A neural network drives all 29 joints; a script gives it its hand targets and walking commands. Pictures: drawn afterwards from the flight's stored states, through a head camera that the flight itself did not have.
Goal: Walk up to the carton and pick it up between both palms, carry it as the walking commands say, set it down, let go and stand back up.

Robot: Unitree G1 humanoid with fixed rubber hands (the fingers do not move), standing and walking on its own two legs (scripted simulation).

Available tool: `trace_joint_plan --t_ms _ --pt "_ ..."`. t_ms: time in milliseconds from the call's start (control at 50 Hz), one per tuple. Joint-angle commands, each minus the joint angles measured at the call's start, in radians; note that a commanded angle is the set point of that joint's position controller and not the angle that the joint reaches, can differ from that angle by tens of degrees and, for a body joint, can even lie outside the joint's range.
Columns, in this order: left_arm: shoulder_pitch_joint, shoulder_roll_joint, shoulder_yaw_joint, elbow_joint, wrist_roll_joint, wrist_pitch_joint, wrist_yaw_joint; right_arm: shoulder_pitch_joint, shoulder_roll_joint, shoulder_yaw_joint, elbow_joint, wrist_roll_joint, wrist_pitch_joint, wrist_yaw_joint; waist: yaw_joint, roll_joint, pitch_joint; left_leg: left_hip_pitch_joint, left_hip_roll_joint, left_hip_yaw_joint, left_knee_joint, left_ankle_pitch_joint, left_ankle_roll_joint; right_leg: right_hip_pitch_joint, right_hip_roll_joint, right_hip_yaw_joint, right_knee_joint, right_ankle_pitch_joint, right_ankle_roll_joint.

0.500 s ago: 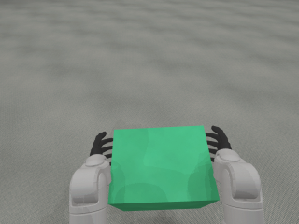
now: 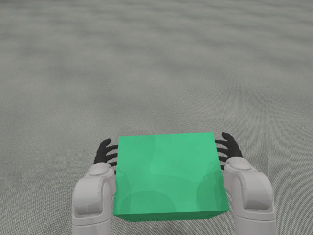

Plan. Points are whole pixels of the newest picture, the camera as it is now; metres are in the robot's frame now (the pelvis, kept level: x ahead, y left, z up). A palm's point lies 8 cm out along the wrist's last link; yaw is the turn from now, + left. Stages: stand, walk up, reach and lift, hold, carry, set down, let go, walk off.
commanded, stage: carry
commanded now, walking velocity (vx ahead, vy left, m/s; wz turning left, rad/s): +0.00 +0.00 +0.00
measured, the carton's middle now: (167, 181) +0.26 +0.00 +0.02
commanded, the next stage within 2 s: none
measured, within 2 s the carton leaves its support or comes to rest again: neither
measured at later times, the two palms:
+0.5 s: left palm (108, 172) +0.25 +0.14 +0.09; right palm (240, 170) +0.24 -0.16 +0.10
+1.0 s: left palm (151, 166) +0.27 +0.04 +0.08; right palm (290, 204) +0.17 -0.25 +0.08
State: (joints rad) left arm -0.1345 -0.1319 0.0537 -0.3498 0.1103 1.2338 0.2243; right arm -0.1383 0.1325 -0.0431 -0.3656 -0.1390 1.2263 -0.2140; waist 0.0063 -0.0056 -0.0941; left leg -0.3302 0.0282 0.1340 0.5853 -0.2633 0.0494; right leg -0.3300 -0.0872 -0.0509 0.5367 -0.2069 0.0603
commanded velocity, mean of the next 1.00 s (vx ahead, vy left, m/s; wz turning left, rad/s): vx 0.00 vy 0.00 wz -0.46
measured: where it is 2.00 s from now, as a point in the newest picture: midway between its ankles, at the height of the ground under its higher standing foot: outside the picture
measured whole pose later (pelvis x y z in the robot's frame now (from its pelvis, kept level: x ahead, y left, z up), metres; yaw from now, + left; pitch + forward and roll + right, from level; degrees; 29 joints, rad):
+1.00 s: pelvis -0.03 -0.02 -0.02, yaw -17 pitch +2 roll +0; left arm -0.15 -0.13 0.05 -0.42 0.07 1.25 0.24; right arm -0.12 0.13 -0.04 -0.47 -0.11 1.24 -0.24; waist 0.01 0.02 -0.04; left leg -0.48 0.15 0.18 0.94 -0.58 -0.07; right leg -0.48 -0.02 -0.08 0.70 -0.25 -0.04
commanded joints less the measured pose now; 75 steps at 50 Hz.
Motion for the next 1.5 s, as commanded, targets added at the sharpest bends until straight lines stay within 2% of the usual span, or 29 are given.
trace_joint_plan --t_ms 0,240,480,540,580,620,660,700,720,740,760,780,820,880,900,920,940,980,1040,1100,1160,1180,1200,1220,1240,1260,1280,1340,1480 --pt "-0.454 -0.957 -0.591 -0.151 -0.39 -0.04 -0.284 -0.419 0.988 0.571 -0.111 0.39 -0.028 0.26 -0.002 0.01 -0.232 0.074 0.112 -0.128 -0.138 0.067 -0.01 0.065 -0.043 0.044 -0.069 0.044 -0.06" --pt "-0.441 -0.943 -0.585 -0.141 -0.383 -0.043 -0.284 -0.414 0.977 0.569 -0.101 0.387 -0.032 0.26 -0.001 0.014 -0.221 0.07 0.116 -0.126 -0.144 0.055 -0.009 0.059 -0.042 0.043 -0.07 0.034 -0.057" --pt "-0.471 -0.946 -0.619 -0.208 -0.442 -0.005 -0.29 -0.384 0.986 0.564 -0.131 0.389 -0.011 0.235 0.0 0.098 -0.198 0.084 0.258 -0.114 -0.104 -0.039 0.005 -0.11 0.01 0.033 0.074 -0.003 -0.051" --pt "-0.474 -0.963 -0.614 -0.202 -0.45 -0.01 -0.293 -0.394 0.995 0.574 -0.149 0.394 -0.017 0.234 -0.003 0.013 -0.203 0.032 0.231 -0.059 -0.055 -0.126 -0.03 -0.068 -0.003 0.084 0.046 0.097 -0.065" --pt "-0.47 -0.966 -0.605 -0.202 -0.444 -0.015 -0.291 -0.415 1.009 0.594 -0.17 0.411 -0.02 0.235 -0.006 -0.104 -0.228 -0.003 0.168 -0.012 0.055 -0.195 -0.064 -0.038 -0.06 0.205 -0.014 0.211 -0.096" --pt "-0.428 -0.971 -0.594 -0.189 -0.428 -0.017 -0.287 -0.425 1.008 0.609 -0.189 0.424 -0.021 0.238 -0.003 -0.144 -0.267 -0.018 0.108 -0.003 0.142 -0.226 -0.084 -0.019 -0.111 0.319 -0.058 0.237 -0.133" --pt "-0.418 -0.969 -0.593 -0.216 -0.413 -0.024 -0.28 -0.419 1.02 0.627 -0.191 0.441 -0.021 0.245 -0.006 -0.147 -0.292 0.016 0.093 -0.034 0.138 -0.232 -0.083 -0.042 -0.114 0.345 -0.056 0.244 -0.135" --pt "-0.42 -0.966 -0.595 -0.237 -0.407 -0.025 -0.276 -0.39 1.022 0.623 -0.181 0.446 -0.021 0.248 -0.022 -0.072 -0.308 0.109 0.158 -0.105 0.023 -0.183 -0.058 -0.125 -0.071 0.279 0.025 0.218 -0.1" --pt "-0.419 -0.964 -0.598 -0.251 -0.404 -0.024 -0.272 -0.381 1.018 0.618 -0.176 0.447 -0.021 0.251 -0.022 0.035 -0.308 0.155 0.247 -0.174 -0.074 -0.169 -0.027 -0.193 -0.018 0.193 0.112 0.154 -0.067" --pt "-0.413 -0.973 -0.6 -0.252 -0.4 -0.021 -0.271 -0.395 1.007 0.617 -0.187 0.449 -0.023 0.252 -0.014 0.178 -0.275 0.177 0.381 -0.25 -0.186 -0.104 0.02 -0.267 0.059 0.076 0.252 -0.022 -0.037" --pt "-0.434 -0.972 -0.604 -0.259 -0.403 -0.013 -0.273 -0.398 1.009 0.612 -0.186 0.445 -0.023 0.251 -0.013 0.266 -0.25 0.167 0.477 -0.273 -0.203 0.02 0.081 -0.308 0.06 0.013 0.36 -0.256 -0.035" --pt "-0.449 -0.967 -0.615 -0.257 -0.412 -0.007 -0.278 -0.386 1.01 0.606 -0.174 0.432 -0.023 0.248 -0.014 0.219 -0.226 0.15 0.486 -0.234 -0.187 0.127 0.095 -0.295 0.029 -0.002 0.398 -0.283 -0.031" --pt "-0.433 -0.985 -0.621 -0.248 -0.44 -0.003 -0.289 -0.391 1.021 0.614 -0.202 0.42 -0.024 0.239 -0.009 0.149 -0.208 0.109 0.41 -0.075 -0.114 0.216 0.032 -0.203 0.0 -0.006 0.311 -0.233 -0.032" --pt "-0.436 -0.992 -0.627 -0.242 -0.462 0.006 -0.293 -0.341 1.005 0.589 -0.18 0.406 -0.017 0.23 0.002 0.121 -0.256 0.08 0.309 0.047 0.055 0.181 -0.057 0.002 0.072 -0.03 0.001 -0.037 -0.047" --pt "-0.42 -0.971 -0.616 -0.232 -0.457 0.006 -0.291 -0.323 0.989 0.581 -0.17 0.403 -0.014 0.229 0.006 -0.011 -0.255 -0.026 0.248 0.08 0.159 0.037 -0.106 0.092 -0.018 0.121 -0.08 0.142 -0.081" --pt "-0.392 -0.956 -0.6 -0.199 -0.443 0.002 -0.29 -0.35 0.98 0.596 -0.196 0.407 -0.01 0.23 0.011 -0.275 -0.26 -0.237 0.12 0.087 0.339 -0.347 -0.151 0.186 -0.21 0.447 -0.113 0.431 -0.181" --pt "-0.365 -0.96 -0.581 -0.179 -0.432 0.002 -0.289 -0.393 0.985 0.626 -0.219 0.425 -0.008 0.234 0.009 -0.269 -0.254 -0.269 0.08 -0.025 0.469 -0.465 -0.159 0.153 -0.224 0.533 -0.147 0.444 -0.222" --pt "-0.372 -0.993 -0.589 -0.207 -0.429 -0.009 -0.289 -0.398 1.019 0.649 -0.216 0.441 -0.013 0.241 0.002 -0.154 -0.308 -0.282 0.076 -0.084 0.494 -0.378 -0.14 0.214 -0.192 0.398 -0.112 0.373 -0.207" --pt "-0.419 -1.007 -0.591 -0.254 -0.417 -0.028 -0.284 -0.433 1.061 0.66 -0.224 0.468 -0.022 0.248 0.005 -0.151 -0.31 -0.211 0.053 -0.07 0.389 -0.277 -0.133 0.161 -0.144 0.321 -0.122 0.24 -0.185" --pt "-0.39 -0.986 -0.591 -0.261 -0.396 -0.029 -0.275 -0.421 1.045 0.656 -0.225 0.475 -0.02 0.248 0.016 -0.173 -0.319 -0.137 0.008 -0.055 0.239 -0.268 -0.125 0.142 -0.154 0.37 -0.156 0.238 -0.197" --pt "-0.364 -0.954 -0.602 -0.263 -0.394 -0.022 -0.267 -0.37 1.03 0.635 -0.191 0.463 -0.012 0.245 0.005 -0.168 -0.358 0.105 0.011 -0.029 -0.063 -0.153 -0.106 0.041 -0.096 0.301 -0.124 0.199 -0.115" --pt "-0.377 -0.943 -0.611 -0.276 -0.399 -0.02 -0.264 -0.34 1.024 0.614 -0.164 0.452 -0.011 0.243 -0.011 -0.119 -0.367 0.278 0.08 -0.051 -0.184 -0.109 -0.09 -0.082 -0.045 0.219 -0.08 0.141 -0.038" --pt "-0.391 -0.944 -0.626 -0.282 -0.401 -0.013 -0.265 -0.327 0.997 0.594 -0.154 0.432 -0.013 0.241 -0.026 0.099 -0.305 0.337 0.295 -0.256 -0.293 -0.216 -0.017 -0.271 0.074 0.076 0.053 -0.025 0.051" --pt "-0.445 -0.948 -0.654 -0.307 -0.415 -0.004 -0.271 -0.329 0.998 0.578 -0.15 0.422 -0.02 0.24 -0.019 0.369 -0.236 0.24 0.532 -0.433 -0.279 0.025 0.089 -0.365 0.099 -0.009 0.359 -0.309 0.022" --pt "-0.474 -0.952 -0.673 -0.315 -0.431 0.001 -0.274 -0.312 0.994 0.564 -0.162 0.406 -0.023 0.239 -0.01 0.289 -0.202 0.2 0.531 -0.368 -0.244 0.247 0.107 -0.353 0.05 0.009 0.528 -0.332 0.009" --pt "-0.481 -0.96 -0.668 -0.287 -0.44 0.002 -0.281 -0.345 0.995 0.564 -0.177 0.401 -0.021 0.239 -0.003 0.156 -0.185 0.168 0.462 -0.264 -0.228 0.356 0.078 -0.306 0.032 0.03 0.599 -0.296 -0.002" --pt "-0.497 -0.981 -0.675 -0.283 -0.458 0.0 -0.287 -0.365 0.998 0.558 -0.188 0.4 -0.026 0.24 -0.003 0.126 -0.168 0.176 0.399 -0.157 -0.214 0.382 0.05 -0.312 0.02 0.025 0.602 -0.254 -0.002" --pt "-0.476 -0.988 -0.677 -0.261 -0.456 0.005 -0.282 -0.373 0.97 0.54 -0.209 0.399 -0.029 0.237 -0.004 0.205 -0.172 0.232 0.334 -0.029 -0.154 0.477 0.019 -0.292 0.055 -0.043 0.509 -0.227 0.016" --pt "-0.403 -0.918 -0.638 -0.221 -0.426 0.031 -0.256 -0.3 0.906 0.519 -0.159 0.384 -0.002 0.231 -0.021 0.282 -0.237 0.313 0.385 0.026 -0.033 0.57 0.011 -0.175 0.097 -0.131 0.173 -0.218 -0.01"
